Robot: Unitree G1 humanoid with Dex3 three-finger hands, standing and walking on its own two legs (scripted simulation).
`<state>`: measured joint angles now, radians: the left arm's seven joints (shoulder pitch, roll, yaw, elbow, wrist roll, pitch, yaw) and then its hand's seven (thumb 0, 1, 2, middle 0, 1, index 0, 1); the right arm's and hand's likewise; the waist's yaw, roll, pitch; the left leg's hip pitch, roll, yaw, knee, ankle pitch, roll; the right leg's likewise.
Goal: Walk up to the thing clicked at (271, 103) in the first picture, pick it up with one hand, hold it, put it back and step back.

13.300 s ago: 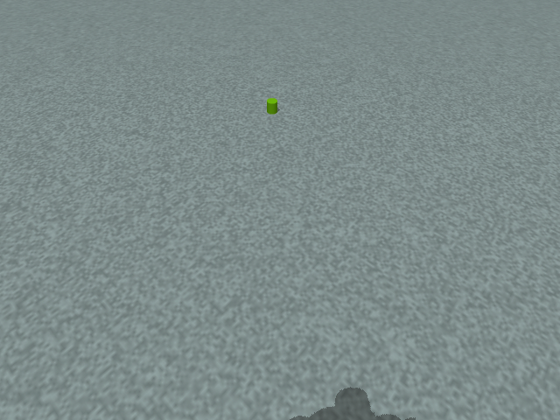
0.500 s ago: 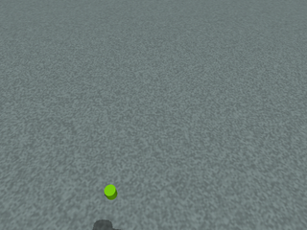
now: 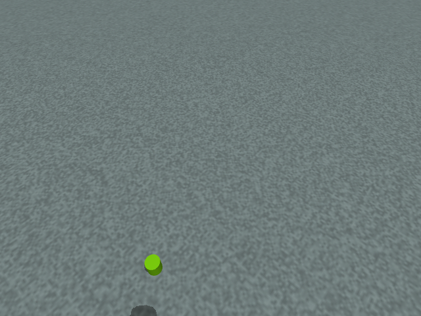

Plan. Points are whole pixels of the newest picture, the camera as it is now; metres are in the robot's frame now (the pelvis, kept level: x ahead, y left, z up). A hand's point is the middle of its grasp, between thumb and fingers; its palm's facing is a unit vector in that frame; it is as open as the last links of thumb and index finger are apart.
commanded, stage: stand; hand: left
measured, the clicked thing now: (153, 265) +0.48 +0.26 -0.74
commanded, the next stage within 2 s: walk up in 0.24 s
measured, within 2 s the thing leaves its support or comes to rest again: neither
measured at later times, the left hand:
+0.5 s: hand out of the picture +0.07 +0.28 -0.17, palm faces -0.03 -0.93 -0.37, open 7.4 cm
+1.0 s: hand out of the picture -0.04 +0.30 -0.18, palm faces -0.11 -0.92 -0.38, open 7.4 cm
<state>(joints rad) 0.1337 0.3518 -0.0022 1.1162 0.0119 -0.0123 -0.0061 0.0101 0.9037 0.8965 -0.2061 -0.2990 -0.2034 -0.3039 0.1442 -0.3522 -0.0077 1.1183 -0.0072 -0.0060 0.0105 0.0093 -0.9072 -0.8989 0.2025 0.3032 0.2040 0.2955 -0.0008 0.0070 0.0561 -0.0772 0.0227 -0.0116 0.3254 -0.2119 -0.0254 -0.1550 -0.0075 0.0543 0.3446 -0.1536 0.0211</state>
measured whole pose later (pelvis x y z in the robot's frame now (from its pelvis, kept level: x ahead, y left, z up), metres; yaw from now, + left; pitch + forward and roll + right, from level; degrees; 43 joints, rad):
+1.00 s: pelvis -0.16 +0.04 -0.03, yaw -5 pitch -2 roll +0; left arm 0.14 0.39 0.09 0.86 0.03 0.08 0.00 0.01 0.90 0.90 -0.21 -0.30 -0.20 -0.30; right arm 0.13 -0.37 -0.05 0.84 -0.02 0.03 -0.03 0.01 -0.90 -0.90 0.21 0.30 0.21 0.30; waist 0.00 -0.03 0.21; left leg -0.38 0.03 0.06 0.68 -0.27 0.02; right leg -0.25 0.03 0.07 0.69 -0.41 -0.01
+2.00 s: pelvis -0.34 -0.01 -0.02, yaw +2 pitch -2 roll -1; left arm 0.28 0.37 0.07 0.92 0.03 -0.03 -0.02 0.01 0.90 0.90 -0.21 -0.30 -0.21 -0.30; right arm 0.27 -0.39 -0.05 0.94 -0.02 0.00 0.02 0.01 -0.91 -0.90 0.20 0.30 0.20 0.30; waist 0.03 0.04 0.07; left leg -0.30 0.00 -0.05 0.62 -0.36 0.00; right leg -0.15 -0.02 -0.01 0.55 -0.36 0.02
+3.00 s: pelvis -0.30 -0.01 +0.00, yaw +3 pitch -3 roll +0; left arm 0.07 0.36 0.03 1.10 0.01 -0.01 -0.01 0.01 0.90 0.90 -0.21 -0.30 -0.20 -0.30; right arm 0.08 -0.33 -0.01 1.09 -0.01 -0.02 0.00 0.01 -0.91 -0.90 0.20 0.30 0.20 0.30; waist 0.02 -0.01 0.06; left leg -0.12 -0.02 -0.05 0.40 -0.23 0.00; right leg -0.14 -0.04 -0.03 0.38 -0.19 0.02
